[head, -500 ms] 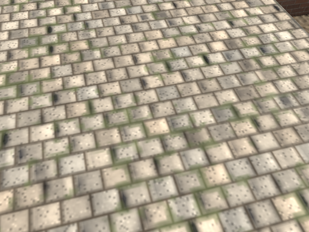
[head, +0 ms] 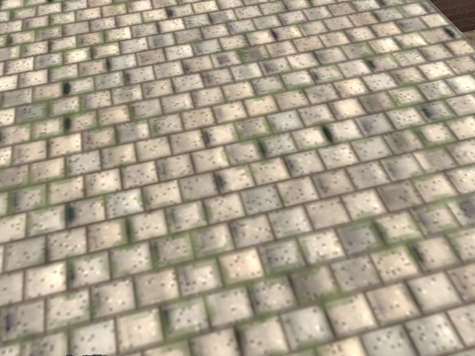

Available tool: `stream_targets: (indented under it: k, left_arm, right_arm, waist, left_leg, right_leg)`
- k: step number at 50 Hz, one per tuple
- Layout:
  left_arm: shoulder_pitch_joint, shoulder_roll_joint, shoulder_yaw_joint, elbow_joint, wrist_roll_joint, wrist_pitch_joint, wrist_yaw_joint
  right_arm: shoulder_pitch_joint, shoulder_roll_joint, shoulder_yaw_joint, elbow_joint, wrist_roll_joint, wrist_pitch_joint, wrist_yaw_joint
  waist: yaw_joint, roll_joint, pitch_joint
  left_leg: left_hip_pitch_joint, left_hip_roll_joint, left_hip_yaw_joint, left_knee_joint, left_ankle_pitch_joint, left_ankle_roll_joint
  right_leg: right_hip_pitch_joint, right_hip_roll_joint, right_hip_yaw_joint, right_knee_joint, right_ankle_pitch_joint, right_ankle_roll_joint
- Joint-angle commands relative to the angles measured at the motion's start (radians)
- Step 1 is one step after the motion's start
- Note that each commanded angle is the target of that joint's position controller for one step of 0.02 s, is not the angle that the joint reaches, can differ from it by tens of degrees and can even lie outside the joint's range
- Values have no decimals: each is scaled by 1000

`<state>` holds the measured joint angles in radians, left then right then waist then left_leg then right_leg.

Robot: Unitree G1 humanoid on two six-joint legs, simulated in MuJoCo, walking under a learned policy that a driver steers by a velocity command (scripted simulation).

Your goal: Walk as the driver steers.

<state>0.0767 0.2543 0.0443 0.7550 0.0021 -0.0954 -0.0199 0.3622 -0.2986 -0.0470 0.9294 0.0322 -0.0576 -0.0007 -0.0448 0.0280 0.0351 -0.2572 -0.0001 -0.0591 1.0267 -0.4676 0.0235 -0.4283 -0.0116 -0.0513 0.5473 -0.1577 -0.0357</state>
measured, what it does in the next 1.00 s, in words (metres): walks ahead: left foot, then right foot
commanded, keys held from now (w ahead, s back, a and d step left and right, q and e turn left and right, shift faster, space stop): w+q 0.02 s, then q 0.16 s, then no key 0.82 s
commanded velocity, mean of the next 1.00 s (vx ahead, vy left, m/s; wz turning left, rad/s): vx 0.13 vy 0.00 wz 0.19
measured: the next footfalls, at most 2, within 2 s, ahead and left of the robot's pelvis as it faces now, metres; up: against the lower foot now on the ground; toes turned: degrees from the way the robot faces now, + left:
left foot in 0.38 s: +0.29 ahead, +0.14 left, +0.00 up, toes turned +11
right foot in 0.68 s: +0.28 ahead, -0.11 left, +0.00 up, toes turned +10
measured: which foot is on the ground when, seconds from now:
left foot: up 0.00-0.36, down 0.38-1.00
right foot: down 0.00-0.38, up 0.40-0.66, down 0.68-1.00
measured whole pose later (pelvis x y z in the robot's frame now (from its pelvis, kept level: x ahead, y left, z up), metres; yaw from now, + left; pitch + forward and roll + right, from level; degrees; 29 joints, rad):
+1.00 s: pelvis +0.24 +0.01 +0.01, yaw +11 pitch -1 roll +0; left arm 0.18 0.22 0.02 1.05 0.01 -0.02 0.03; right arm 0.15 -0.24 -0.05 0.96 -0.01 0.01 -0.02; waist 0.01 0.00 0.03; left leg -0.26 0.00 0.00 0.47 -0.19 0.00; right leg -0.17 -0.02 -0.01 0.49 -0.31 0.01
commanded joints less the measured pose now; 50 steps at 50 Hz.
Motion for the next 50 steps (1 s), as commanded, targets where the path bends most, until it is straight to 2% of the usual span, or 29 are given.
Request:
stream_targets:
  k: [1,2,3,5,6,9,11,14,16,17,18,19,20,21,22,23,24,25,27,31,33,34,35,36,37,38,39,42,50]
  left_arm:
    - [166,116,36,15,0,-3,10]
    - [120,92,28,15,11,-11,9]
    - [88,89,29,17,18,-16,8]
    - [58,111,37,28,21,-24,12]
    - [52,126,42,34,21,-23,18]
    - [37,153,50,42,16,-5,41]
    - [77,166,52,63,8,8,50]
    - [104,190,58,94,-13,30,50]
    - [93,203,63,104,-28,44,50]
    - [78,204,64,106,-34,50,52]
    - [98,186,58,115,-29,54,52]
    - [153,154,46,113,1,51,48]
    - [228,72,13,102,30,44,32]
    - [235,100,14,133,6,51,19]
    - [153,145,28,118,-28,64,17]
    - [108,134,27,114,-29,76,26]
    - [87,139,31,120,-16,91,41]
    - [95,142,34,125,-11,105,50]
    - [130,117,29,151,-9,117,61]
    - [127,98,23,179,-4,119,61]
    - [146,87,20,201,6,117,50]
    - [138,92,19,203,20,116,46]
    - [124,129,21,193,30,113,46]
    - [87,181,33,200,12,111,49]
    - [66,133,23,203,11,101,46]
    - [49,108,13,206,20,89,45]
    - [33,108,10,209,22,78,44]
    - [71,108,6,235,9,58,44]
    - [118,100,-2,275,3,72,49]
  right_arm:
    - [-82,-121,-32,-106,6,-25,-6]
    - [-67,-107,-39,-100,1,-10,-10]
    - [-44,-84,-38,-96,0,6,-11]
    - [-33,-52,-39,-111,-7,32,-15]
    - [-47,-43,-38,-128,-11,40,-15]
    - [-108,-22,-30,-165,-21,44,2]
    - [-176,-10,-25,-194,-27,40,18]
    - [-221,-31,-30,-228,-32,42,33]
    - [-218,-55,-38,-238,-37,42,39]
    - [-179,-68,-46,-228,-40,39,40]
    - [-114,-105,-63,-207,-43,34,33]
    - [-59,-195,-86,-204,-47,33,16]
    - [-73,-232,-79,-221,-71,40,-2]
    - [-86,-115,-41,-227,-60,37,3]
    - [-138,-86,-33,-229,-47,34,12]
    - [-182,-81,-31,-221,-40,32,14]
    - [-221,-77,-29,-220,-38,34,12]
    - [-258,-87,-32,-219,-42,38,7]
    - [-289,-90,-35,-213,-58,43,-3]
    - [-300,-76,-30,-182,-52,45,-17]
    - [-314,-63,-24,-165,-39,52,-18]
    - [-282,-40,-16,-145,-38,52,-16]
    - [-258,-27,-11,-131,-47,52,-14]
    - [-233,-22,-15,-134,-49,52,-13]
    - [-272,-30,-15,-129,-56,53,-17]
    - [-283,-34,-19,-127,-52,54,-21]
    - [-275,-29,-19,-114,-51,58,-26]
    - [-255,-37,-22,-80,-49,59,-26]
    - [-246,-37,-23,-3,-37,56,-26]
  waist:
    - [107,-131,-99]
    - [72,-144,-58]
    - [47,-144,-41]
    - [12,-123,-26]
    - [5,-118,-22]
    - [18,-113,-30]
    - [52,-95,-45]
    - [60,-92,-57]
    - [42,-101,-57]
    - [12,-94,-72]
    - [-16,-57,-113]
    - [-18,71,-195]
    - [41,277,-303]
    - [20,153,-444]
    - [11,105,-330]
    - [21,63,-245]
    - [32,37,-190]
    - [59,58,-162]
    - [77,86,-157]
    - [71,95,-169]
    - [94,83,-142]
    - [90,61,-118]
    - [69,6,-78]
    - [9,-120,-36]
    - [30,-141,-20]
    - [24,-151,-12]
    - [16,-152,-12]
    - [34,-95,-20]
    - [57,-25,-55]
  left_leg:
    - [-463,107,-38,195,100,9]
    - [-397,128,-48,155,144,3]
    - [-341,129,-43,139,157,-8]
    - [-320,120,-24,101,173,-32]
    - [-328,118,-15,49,208,-42]
    - [-273,106,40,-172,394,-47]
    - [-233,84,61,-289,474,-40]
    - [-226,66,56,-387,436,-15]
    - [-200,48,64,-435,372,14]
    - [-135,25,80,-499,395,34]
    - [-11,-9,93,-577,507,59]
    - [178,104,-36,-565,993,104]
    - [456,366,-355,-510,1376,316]
    - [416,400,-407,-548,1198,376]
    - [332,343,-318,-586,1046,339]
    - [258,296,-266,-613,885,286]
    - [174,275,-243,-649,753,253]
    - [74,248,-207,-685,667,231]
    - [-5,220,-168,-719,582,221]
    - [-41,198,-136,-745,367,193]
    - [-91,163,-112,-743,157,144]
    - [-118,133,-99,-742,49,93]
    - [-140,95,-71,-701,-5,45]
    - [-86,27,0,-683,47,5]
    - [32,13,26,-634,140,-15]
    - [92,16,27,-605,202,-12]
    - [120,24,23,-596,241,-2]
    - [98,33,11,-604,311,15]
    - [110,37,19,-592,470,5]
  right_leg:
    - [446,-305,384,-313,-120,-154]
    - [354,-274,290,-342,16,-139]
    - [292,-262,221,-355,160,-138]
    - [237,-259,100,-347,462,-152]
    - [227,-256,53,-349,525,-155]
    - [221,-215,-77,-346,537,-142]
    - [255,-218,-94,-333,552,-146]
    - [356,-257,-76,-273,555,-139]
    - [389,-274,-62,-197,571,-120]
    - [389,-258,-69,-124,587,-98]
    - [371,-207,-90,4,561,-62]
    - [265,-130,-129,202,336,5]
    - [-40,7,-95,534,-473,81]
    - [-13,-15,109,611,-578,87]
    - [-64,-41,109,622,-547,86]
    - [-106,-60,103,581,-506,83]
    - [-96,-75,106,524,-454,89]
    - [-27,-79,101,460,-404,95]
    - [70,-58,77,350,-341,104]
    - [196,-45,59,147,-176,88]
    - [287,-26,32,-16,-46,61]
    - [318,-40,49,-87,5,40]
    - [305,-113,128,-147,-8,8]
    - [171,-131,145,-158,-192,-30]
    - [50,-116,152,-213,-350,-27]
    - [5,-110,152,-244,-365,-5]
    - [-2,-101,143,-249,-321,15]
    - [85,-79,116,-206,-177,32]
    - [193,-54,87,-162,22,17]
